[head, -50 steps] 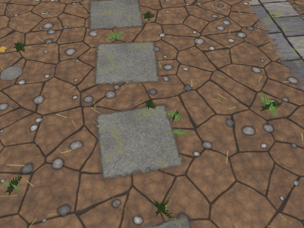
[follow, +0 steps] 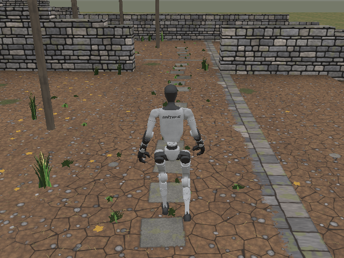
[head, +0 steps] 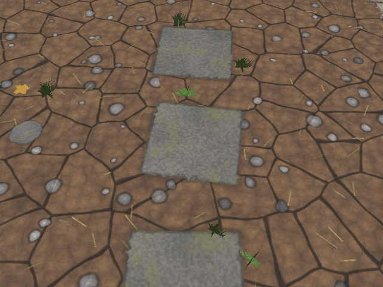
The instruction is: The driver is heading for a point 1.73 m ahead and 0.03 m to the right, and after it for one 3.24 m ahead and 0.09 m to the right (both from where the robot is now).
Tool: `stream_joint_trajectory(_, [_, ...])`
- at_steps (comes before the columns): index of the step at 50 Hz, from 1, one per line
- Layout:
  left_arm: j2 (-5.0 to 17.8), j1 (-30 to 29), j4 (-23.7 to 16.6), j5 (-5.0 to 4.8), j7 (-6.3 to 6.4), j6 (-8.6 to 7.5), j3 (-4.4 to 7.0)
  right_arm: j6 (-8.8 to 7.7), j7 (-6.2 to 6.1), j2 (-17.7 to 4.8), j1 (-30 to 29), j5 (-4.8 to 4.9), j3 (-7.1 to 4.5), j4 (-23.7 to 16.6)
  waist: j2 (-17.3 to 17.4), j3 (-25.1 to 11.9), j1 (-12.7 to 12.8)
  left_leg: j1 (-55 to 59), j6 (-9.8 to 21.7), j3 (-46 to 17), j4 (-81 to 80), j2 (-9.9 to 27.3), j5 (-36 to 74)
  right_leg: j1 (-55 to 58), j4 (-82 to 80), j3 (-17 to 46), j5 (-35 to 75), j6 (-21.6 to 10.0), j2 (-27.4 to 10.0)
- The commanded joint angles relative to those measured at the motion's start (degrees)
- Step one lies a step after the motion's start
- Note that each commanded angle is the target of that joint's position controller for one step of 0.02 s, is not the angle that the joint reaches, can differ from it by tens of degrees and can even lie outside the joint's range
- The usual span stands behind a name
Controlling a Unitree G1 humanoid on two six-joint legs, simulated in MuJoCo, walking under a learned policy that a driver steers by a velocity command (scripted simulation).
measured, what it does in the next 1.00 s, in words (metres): walks ahead: right foot, then left foot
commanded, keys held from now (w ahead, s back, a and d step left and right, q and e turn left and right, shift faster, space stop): q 0.36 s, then no key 0.02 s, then e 0.62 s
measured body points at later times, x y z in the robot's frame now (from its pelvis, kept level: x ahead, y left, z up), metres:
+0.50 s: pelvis +0.20 -0.03 +0.01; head +0.23 -0.03 +0.46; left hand +0.30 +0.27 -0.08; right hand +0.40 -0.27 -0.10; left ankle +0.09 +0.08 -0.66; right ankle +0.31 -0.10 -0.72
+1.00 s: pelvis +0.22 -0.02 +0.02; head +0.26 -0.01 +0.47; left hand +0.36 +0.27 -0.08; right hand +0.36 -0.30 -0.09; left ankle +0.18 +0.12 -0.72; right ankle +0.24 -0.14 -0.69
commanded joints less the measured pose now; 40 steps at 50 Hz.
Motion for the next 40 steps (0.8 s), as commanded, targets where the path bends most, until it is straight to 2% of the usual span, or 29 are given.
stream_joint_trajectory(1, [7.7, -4.9, -7.2, 1.08, 0.47, -3.61, 1.37, -1.57, -0.50, -7.9, 5.3, -0.46, -2.22, -2.7, 0.7, -7.9, -2.6, 26.5, 11.7, -28.3, -19.2, 16.4, 13.7, -27.2, 3.8, 6.4, 6.0, -1.1, -2.6])
stream_joint_trajectory(2, [8.4, -3.5, -6.9, 1.87, 0.55, -2.95, 1.79, -1.53, -0.91, -6.9, 3.2, -1.27, -1.82, -3.8, 1.8, -7.7, -0.7, 21.4, 11.2, -24.0, -19.0, 15.1, 24.7, -22.3, 2.1, 6.7, 7.1, -0.5, -3.5])
stream_joint_trajectory(3, [8.1, -2.6, -6.8, 2.21, 0.56, -2.12, 1.89, -1.39, -1.22, -6.9, 2.5, -1.47, -1.85, -4.3, 1.7, -7.8, 0.3, 18.5, 11.1, -21.7, -19.1, 14.1, 31.5, -19.7, 0.4, 6.4, 7.4, 0.4, -3.4])
stream_joint_trajectory(6, [5.0, -3.2, -7.2, 2.68, 0.89, -0.26, 1.02, -0.99, -2.46, -9.3, 3.5, -1.10, -2.56, -3.4, 1.5, -7.8, 0.8, 13.2, 10.3, -15.5, -18.5, 11.1, 42.8, -17.6, -8.5, 4.0, 12.2, 3.0, -0.9])
stream_joint_trajectory(9, [3.5, -7.7, -8.2, 2.44, 0.76, 0.26, 0.21, 0.67, -3.80, -9.6, 4.4, -0.15, -2.73, -2.6, 4.1, -9.3, -0.8, 11.6, 6.7, -12.8, -16.2, 7.5, 39.3, -14.4, -20.7, 3.6, 22.2, 4.0, 2.2])
stream_joint_trajectory(11, [3.6, -11.2, -9.0, 1.91, 0.18, 0.33, 0.06, 1.78, -4.47, -9.5, 5.5, 0.03, -2.73, -2.3, 5.3, -10.1, -2.3, 12.1, 4.9, -14.5, -15.0, 7.2, 33.5, -12.4, -27.1, 4.0, 27.4, 4.0, 3.8])
stream_joint_trajectory(13, [4.4, -13.4, -9.6, 1.69, -0.27, 0.38, 0.23, 2.54, -4.76, -9.4, 6.2, -0.08, -2.70, -2.0, 5.8, -9.9, -3.1, 13.9, 4.3, -18.0, -13.1, 8.1, 28.7, -12.2, -31.1, 5.2, 27.4, 3.8, 4.6])
stream_joint_trajectory(15, [5.9, -13.4, -9.8, 1.87, -0.55, 0.10, 0.83, 2.96, -4.93, -8.8, 5.8, -0.26, -2.58, -2.3, 6.4, -9.6, -2.6, 16.6, 3.9, -22.6, -9.9, 9.0, 25.3, -11.9, -34.7, 7.0, 24.4, 2.8, 4.8])
stream_joint_trajectory(17, [6.8, -10.7, -9.3, 2.07, -0.58, -0.61, 1.40, 3.02, -5.05, -8.0, 3.4, -0.28, -2.31, -3.3, 7.7, -9.3, -0.6, 17.8, 2.7, -25.9, -5.8, 8.2, 21.9, -8.7, -39.7, 7.1, 25.1, 0.9, 4.4])
stream_joint_trajectory(18, [7.5, -8.4, -8.9, 2.54, -0.30, -1.14, 1.65, 2.90, -4.96, -6.9, 2.5, -0.31, -1.91, -4.0, 6.8, -10.4, 0.9, 16.2, 0.8, -25.2, -1.4, 5.6, 18.4, -2.5, -44.6, 7.4, 33.5, -0.9, 2.1])
stream_joint_trajectory(19, [10.6, -5.3, -9.0, 3.62, 0.27, -1.19, 2.14, 2.56, -4.87, -3.9, 3.6, -1.43, -0.84, -5.2, -0.6, -16.1, 0.9, 11.2, -1.9, -19.9, 10.3, 1.3, 5.5, 9.1, -43.0, 15.4, 51.2, -4.9, -8.2])
stream_joint_trajectory(20, [11.8, -4.8, -8.6, 5.17, 0.33, -0.32, 2.00, 2.37, -4.88, -1.9, 13.5, -1.16, -0.26, -4.5, -14.7, -19.7, -4.0, -2.1, -5.9, -14.8, 23.6, -7.5, -30.4, 21.0, -42.0, 33.2, 68.0, -17.1, -20.8])
stream_joint_trajectory(21, [8.0, -4.7, -8.2, 3.06, 0.03, 0.25, 1.43, 2.69, -4.68, -7.0, 17.6, -1.11, -1.02, -2.3, -12.8, -21.6, -4.3, -4.2, -8.0, -15.5, 30.8, -3.0, -29.9, 19.0, -43.4, 40.2, 54.6, -20.2, -23.1])
stream_joint_trajectory(22, [4.1, -7.1, -9.2, 2.26, -0.20, 0.48, 0.19, 3.65, -4.90, -9.7, 12.9, -0.75, -1.83, -1.3, -7.3, -16.5, -2.4, -4.4, -9.5, -15.0, 33.6, -1.3, -26.1, 14.6, -43.5, 32.7, 46.0, -17.8, -18.0])
stream_joint_trajectory(23, [2.5, -8.6, -8.9, 2.49, -0.68, 0.95, -0.60, 4.65, -5.28, -8.7, 9.6, -0.99, -1.72, -0.9, -4.4, -13.9, -2.1, -3.8, -10.3, -13.5, 32.3, -0.4, -23.2, 10.3, -44.4, 27.1, 38.1, -15.0, -13.8])
stream_joint_trajectory(24, [1.9, -10.4, -8.6, 2.23, -1.06, 1.36, -1.12, 5.44, -5.46, -7.5, 8.1, -1.64, -1.48, -1.0, -4.3, -11.2, -2.5, -2.4, -10.9, -12.5, 28.7, 1.2, -21.0, 5.8, -46.0, 24.9, 31.4, -13.6, -11.6])
stream_joint_trajectory(25, [2.7, -12.0, -8.1, 2.12, -1.27, 1.90, -1.07, 5.75, -5.11, -5.7, 7.6, -1.79, -1.00, -1.2, -5.9, -8.9, -3.6, 1.0, -11.1, -10.3, 21.9, 2.6, -19.1, 1.3, -47.7, 22.1, 27.0, -12.0, -8.7])
stream_joint_trajectory(26, [4.0, -12.5, -8.0, 2.13, -1.26, 2.41, -0.58, 5.58, -4.90, -4.0, 6.7, -1.82, -0.40, -1.2, -7.9, -7.6, -3.4, 4.6, -11.3, -7.4, 15.1, 2.1, -18.2, -1.5, -48.5, 19.2, 26.4, -10.8, -5.7])
stream_joint_trajectory(27, [5.6, -11.6, -7.7, 2.01, -1.08, 2.90, 0.11, 5.16, -4.85, -2.8, 5.7, -1.76, -0.03, -1.3, -9.5, -7.5, -2.5, 6.3, -11.3, -5.7, 10.0, 1.3, -18.3, -1.1, -48.4, 18.6, 27.4, -11.0, -4.6])
stream_joint_trajectory(28, [7.3, -10.0, -7.5, 1.79, -0.85, 3.28, 0.79, 4.77, -4.89, -2.8, 4.9, -1.65, 0.00, -1.2, -10.2, -8.2, -1.5, 7.1, -11.1, -5.5, 6.6, 0.8, -17.2, 0.8, -48.0, 19.7, 27.6, -11.7, -4.9])
stream_joint_trajectory(30, [9.1, -8.5, -7.6, 1.33, -0.52, 3.65, 1.50, 4.32, -4.97, -4.2, 4.9, -1.14, -0.48, -0.5, -10.1, -10.1, -0.8, 8.5, -10.2, -6.1, 1.7, 0.4, -12.3, 3.4, -48.0, 23.2, 25.5, -12.9, -6.5])
stream_joint_trajectory(32, [9.4, -9.0, -7.8, 0.69, -0.15, 4.10, 1.74, 3.99, -4.94, -4.5, 5.2, -1.05, -0.74, 0.2, -9.6, -10.3, -1.3, 10.7, -8.8, -6.0, -3.7, 0.1, -8.1, 2.5, -48.3, 25.2, 21.1, -12.4, -6.6])
stream_joint_trajectory(34, [8.9, -9.1, -7.8, -0.05, 0.51, 4.75, 1.76, 3.49, -4.65, -4.6, 5.8, -1.26, -1.01, 0.8, -8.9, -9.7, -2.4, 15.8, -6.6, -5.1, -11.1, 0.1, -2.5, -1.4, -47.9, 24.9, 15.6, -10.1, -4.8])
stream_joint_trajectory(35, [8.1, -8.4, -7.7, -0.06, 0.81, 4.80, 1.60, 3.22, -4.67, -5.9, 6.0, -1.71, -1.38, 0.6, -7.4, -10.0, -2.5, 19.9, -4.8, -6.9, -12.1, 3.2, -0.9, -5.5, -46.3, 23.7, 12.6, -8.1, -3.5])
stream_joint_trajectory(36, [6.4, -9.1, -8.8, 0.20, 0.83, 4.59, 1.31, 3.21, -4.77, -9.0, 6.5, -2.53, -2.25, 0.9, 0.5, -8.9, -1.8, 20.3, -1.4, -11.8, -13.1, 8.7, -3.4, -10.8, -41.7, 17.5, 9.3, -5.3, 0.3])
stream_joint_trajectory(37, [6.0, -9.8, -9.5, 0.26, 0.65, 4.33, 1.20, 3.19, -4.75, -9.5, 5.8, -2.97, -2.54, 1.0, 9.3, -6.5, -1.5, 18.2, 3.0, -18.0, -16.9, 14.3, -1.2, -14.6, -34.1, 9.9, 4.5, -2.7, 5.8])
stream_joint_trajectory(38, [6.8, -8.8, -9.1, 0.42, 0.48, 4.08, 1.63, 2.88, -4.92, -8.8, 2.9, -3.65, -2.28, -0.5, 12.8, -5.8, -2.0, 17.2, 7.1, -23.3, -19.7, 21.0, 7.6, -16.5, -22.6, 6.1, -0.5, -0.9, 7.6])
stream_joint_trajectory(39, [8.2, -7.2, -8.3, 0.50, 0.42, 4.18, 2.57, 2.34, -5.27, -7.5, 1.3, -3.93, -1.83, -1.4, 11.1, -5.9, -1.5, 17.5, 9.0, -23.5, -18.6, 23.4, 17.9, -18.1, -11.4, 6.3, -4.8, 0.5, 6.2])
stream_joint_trajectory(40, [8.4, -4.7, -7.2, 0.37, 0.52, 4.71, 3.04, 1.86, -5.55, -6.7, -0.5, -3.06, -1.54, -1.7, 7.9, -6.3, -0.2, 18.6, 8.3, -20.7, -16.9, 22.6, 24.1, -19.3, -5.5, 7.3, -4.2, 1.4, 5.4])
